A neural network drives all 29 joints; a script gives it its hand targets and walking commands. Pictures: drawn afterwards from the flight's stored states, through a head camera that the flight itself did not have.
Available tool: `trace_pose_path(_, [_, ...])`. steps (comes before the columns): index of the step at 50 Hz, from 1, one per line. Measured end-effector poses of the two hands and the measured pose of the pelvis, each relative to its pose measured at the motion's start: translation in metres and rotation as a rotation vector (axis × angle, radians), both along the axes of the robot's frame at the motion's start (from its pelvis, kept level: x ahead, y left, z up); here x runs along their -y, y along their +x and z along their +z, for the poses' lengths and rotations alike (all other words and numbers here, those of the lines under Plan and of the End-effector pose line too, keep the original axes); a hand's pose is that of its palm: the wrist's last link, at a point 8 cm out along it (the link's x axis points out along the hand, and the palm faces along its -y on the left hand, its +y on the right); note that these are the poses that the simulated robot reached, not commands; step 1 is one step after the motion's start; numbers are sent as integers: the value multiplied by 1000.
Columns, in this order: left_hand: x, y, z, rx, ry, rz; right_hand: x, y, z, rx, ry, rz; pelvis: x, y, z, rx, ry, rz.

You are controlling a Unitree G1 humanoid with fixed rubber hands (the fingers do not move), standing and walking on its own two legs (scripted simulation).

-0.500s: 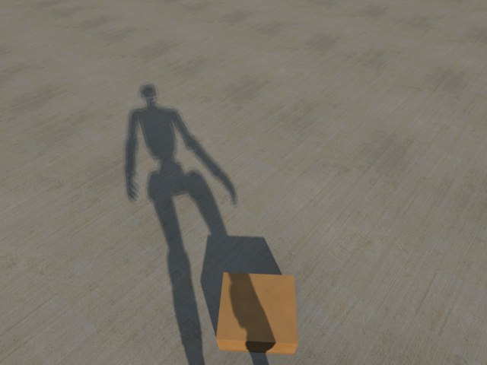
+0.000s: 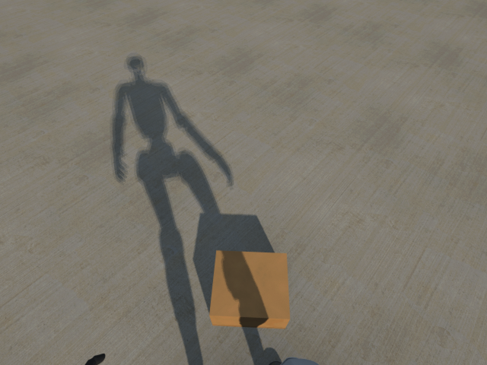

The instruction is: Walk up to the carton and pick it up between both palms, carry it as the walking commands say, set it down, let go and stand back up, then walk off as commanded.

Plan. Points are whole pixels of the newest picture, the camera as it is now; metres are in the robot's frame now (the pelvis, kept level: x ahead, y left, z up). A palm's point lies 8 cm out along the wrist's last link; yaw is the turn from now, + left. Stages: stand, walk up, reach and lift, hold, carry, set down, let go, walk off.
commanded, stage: walk up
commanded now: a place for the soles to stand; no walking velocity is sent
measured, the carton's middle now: (250, 289) +0.46 -0.01 -0.69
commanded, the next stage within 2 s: none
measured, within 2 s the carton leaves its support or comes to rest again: neither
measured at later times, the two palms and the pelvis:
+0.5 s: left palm out of the picture +0.01 +0.26 -0.13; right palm out of the picture +0.08 -0.31 -0.12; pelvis -0.04 -0.03 -0.01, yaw +4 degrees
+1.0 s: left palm out of the picture +0.02 +0.30 -0.11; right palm out of the picture +0.00 -0.28 -0.12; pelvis -0.04 +0.00 +0.01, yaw +1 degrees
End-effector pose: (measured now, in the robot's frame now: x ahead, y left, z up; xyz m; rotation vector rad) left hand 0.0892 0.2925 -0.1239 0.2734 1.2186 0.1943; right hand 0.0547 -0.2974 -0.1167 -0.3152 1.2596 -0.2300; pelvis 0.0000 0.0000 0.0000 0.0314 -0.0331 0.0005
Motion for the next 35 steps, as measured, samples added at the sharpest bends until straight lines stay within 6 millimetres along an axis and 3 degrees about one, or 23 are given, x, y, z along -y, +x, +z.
trace_pose_path(8, [6, -30, -2, -51, 74, -2, 36, 29, -17, 59, -29, 46, 23, -15, -17, -23, -18, -13])
trace_pose_path(14, [18, -46, 1, 22, 71, 23, 35, 38, -16, 84, -25, 124, 29, -29, -17, -5, -32, 53])
trace_pose_path(18, [21, -54, -6, 69, 47, 40, 29, 33, -14, 94, -22, 159, 31, -36, -21, 16, -24, 77])
trace_pose_path(27, [36, -87, -3, 51, -9, 58, 13, 23, 2, 149, 33, 147, 33, -44, -7, 43, -24, 57])
trace_pose_path(35, [25, -96, 6, 30, -12, 57, 8, -9, 4, 98, 41, 98, 19, -50, 4, 39, -29, 39])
